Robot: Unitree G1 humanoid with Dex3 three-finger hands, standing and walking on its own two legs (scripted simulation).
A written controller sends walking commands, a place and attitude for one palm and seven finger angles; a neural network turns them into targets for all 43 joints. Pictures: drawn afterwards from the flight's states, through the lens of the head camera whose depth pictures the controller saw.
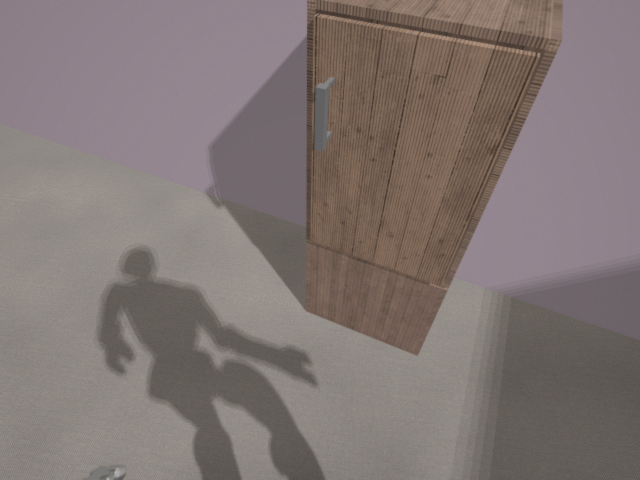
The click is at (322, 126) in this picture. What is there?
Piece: cupboard door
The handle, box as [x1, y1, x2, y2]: [314, 77, 334, 150]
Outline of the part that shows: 330,77 323,84 319,83 315,87 314,148 319,150 323,150 326,146 326,141 331,135 331,132 326,130 328,88 334,82 334,78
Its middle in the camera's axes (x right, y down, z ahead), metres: +0.01 -0.25 +0.79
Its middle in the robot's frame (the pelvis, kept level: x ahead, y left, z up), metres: +0.77 +0.04 +0.08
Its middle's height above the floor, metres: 0.85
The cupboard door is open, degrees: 0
